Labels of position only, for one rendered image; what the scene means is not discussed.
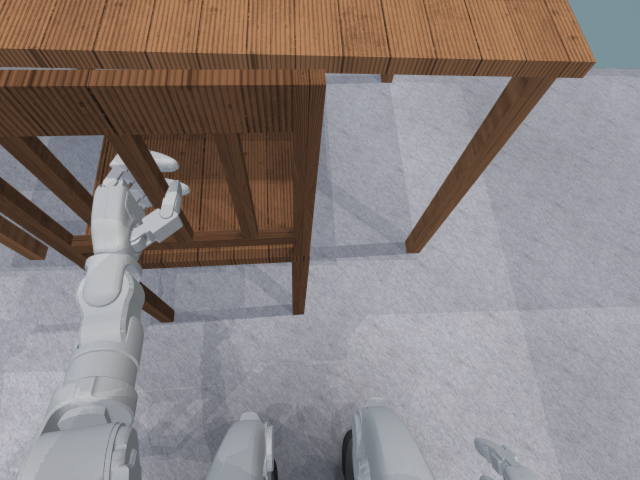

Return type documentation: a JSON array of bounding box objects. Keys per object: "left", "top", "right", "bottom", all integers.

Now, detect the robot left forearm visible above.
[{"left": 16, "top": 252, "right": 145, "bottom": 480}]

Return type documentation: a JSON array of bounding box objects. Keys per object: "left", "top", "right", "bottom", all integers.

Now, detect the robot left thigh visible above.
[{"left": 205, "top": 420, "right": 274, "bottom": 480}]

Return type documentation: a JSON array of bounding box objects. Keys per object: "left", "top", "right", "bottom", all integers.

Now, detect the robot right hand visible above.
[{"left": 474, "top": 437, "right": 537, "bottom": 480}]

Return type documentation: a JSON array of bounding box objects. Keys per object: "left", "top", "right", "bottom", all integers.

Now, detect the robot right thigh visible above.
[{"left": 351, "top": 406, "right": 436, "bottom": 480}]

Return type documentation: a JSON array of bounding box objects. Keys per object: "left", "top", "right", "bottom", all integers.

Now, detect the robot left hand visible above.
[{"left": 91, "top": 150, "right": 190, "bottom": 262}]

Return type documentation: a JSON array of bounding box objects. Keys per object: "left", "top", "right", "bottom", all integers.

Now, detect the left robot upper arm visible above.
[{"left": 21, "top": 422, "right": 142, "bottom": 480}]

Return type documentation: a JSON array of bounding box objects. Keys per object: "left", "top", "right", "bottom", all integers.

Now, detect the robot thigh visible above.
[
  {"left": 351, "top": 406, "right": 436, "bottom": 480},
  {"left": 205, "top": 420, "right": 274, "bottom": 480}
]

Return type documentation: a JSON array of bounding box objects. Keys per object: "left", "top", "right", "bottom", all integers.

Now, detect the table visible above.
[{"left": 0, "top": 0, "right": 596, "bottom": 260}]

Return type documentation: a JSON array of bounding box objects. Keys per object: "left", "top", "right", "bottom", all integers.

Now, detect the chair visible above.
[{"left": 0, "top": 69, "right": 326, "bottom": 323}]

